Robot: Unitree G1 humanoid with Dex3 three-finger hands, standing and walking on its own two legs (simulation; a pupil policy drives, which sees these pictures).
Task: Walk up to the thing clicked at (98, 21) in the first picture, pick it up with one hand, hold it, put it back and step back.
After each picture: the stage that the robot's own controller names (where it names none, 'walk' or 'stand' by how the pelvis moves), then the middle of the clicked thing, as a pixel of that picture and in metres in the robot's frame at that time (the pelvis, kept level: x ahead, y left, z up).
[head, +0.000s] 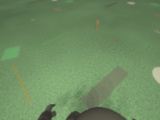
stand; (97, 25) +2.38 -0.03 -0.66
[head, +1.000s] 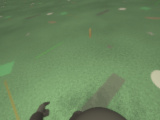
walk; (90, 33) +2.24 +0.26 -0.63
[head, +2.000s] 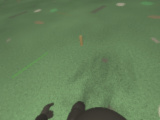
walk; (81, 40) +1.59 +0.41 -0.65
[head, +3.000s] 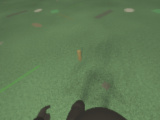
walk; (79, 55) +1.10 +0.35 -0.65
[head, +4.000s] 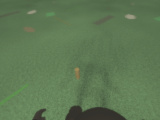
walk; (77, 73) +0.70 +0.26 -0.63
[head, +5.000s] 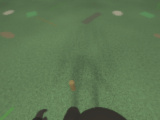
walk; (72, 85) +0.46 +0.24 -0.63
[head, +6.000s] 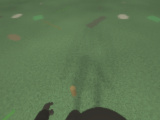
stand; (73, 91) +0.40 +0.24 -0.64
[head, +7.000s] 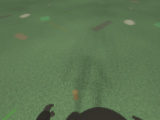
stand; (75, 95) +0.38 +0.20 -0.66
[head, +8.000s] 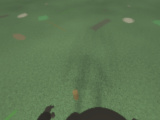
stand; (75, 95) +0.37 +0.19 -0.66
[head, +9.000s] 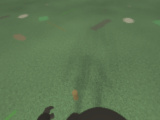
stand; (75, 95) +0.37 +0.20 -0.66
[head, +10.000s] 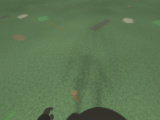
stand; (75, 95) +0.37 +0.20 -0.66
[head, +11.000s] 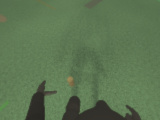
go down; (71, 82) +0.39 +0.22 -0.58
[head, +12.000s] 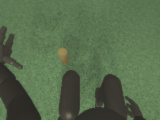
go down; (64, 57) +0.45 +0.25 -0.26
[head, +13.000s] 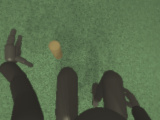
close in; (56, 51) +0.44 +0.27 -0.22
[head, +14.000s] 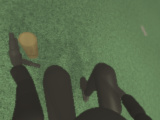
close; (31, 48) +0.43 +0.30 -0.16
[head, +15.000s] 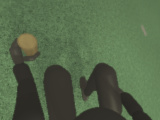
lift; (30, 48) +0.41 +0.30 -0.16
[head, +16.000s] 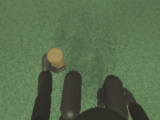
lift; (58, 62) +0.34 +0.24 -0.02
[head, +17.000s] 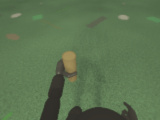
hold; (71, 68) +0.33 +0.15 +0.09
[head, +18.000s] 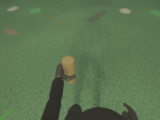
hold; (70, 71) +0.32 +0.16 +0.03
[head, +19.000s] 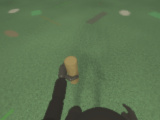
crouch; (72, 72) +0.32 +0.15 +0.03
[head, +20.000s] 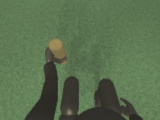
crouch; (60, 54) +0.43 +0.21 -0.04
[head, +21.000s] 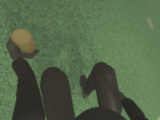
lower; (28, 46) +0.43 +0.29 -0.17
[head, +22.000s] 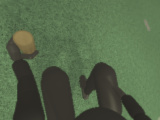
lower; (28, 47) +0.42 +0.30 -0.16
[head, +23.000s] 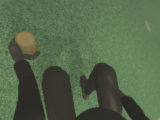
lower; (30, 48) +0.42 +0.30 -0.16
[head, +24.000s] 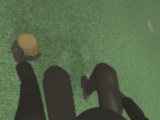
lower; (31, 50) +0.41 +0.29 -0.16
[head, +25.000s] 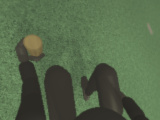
loosen; (35, 50) +0.41 +0.28 -0.15
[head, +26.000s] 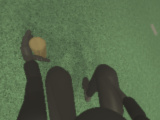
withdraw; (40, 51) +0.42 +0.27 -0.17
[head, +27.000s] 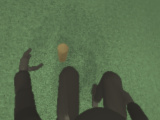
walk; (62, 54) +0.43 +0.24 -0.21
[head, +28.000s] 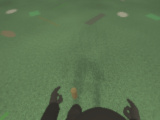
stand; (74, 93) +0.37 +0.18 -0.58
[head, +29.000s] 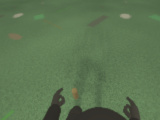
stand; (75, 94) +0.38 +0.20 -0.60
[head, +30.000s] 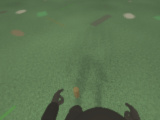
stand; (76, 92) +0.38 +0.19 -0.61
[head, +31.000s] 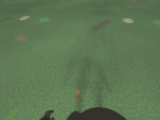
walk; (78, 95) +0.39 +0.18 -0.66
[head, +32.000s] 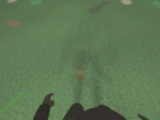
walk; (80, 75) +0.55 +0.15 -0.63
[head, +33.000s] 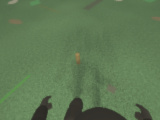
walk; (77, 58) +0.85 +0.27 -0.62
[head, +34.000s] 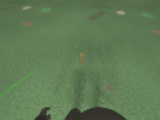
stand; (81, 59) +1.02 +0.21 -0.64
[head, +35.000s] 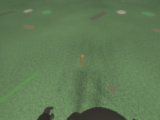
stand; (82, 60) +1.01 +0.20 -0.66
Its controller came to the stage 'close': yes
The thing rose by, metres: 0.69
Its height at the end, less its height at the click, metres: +0.00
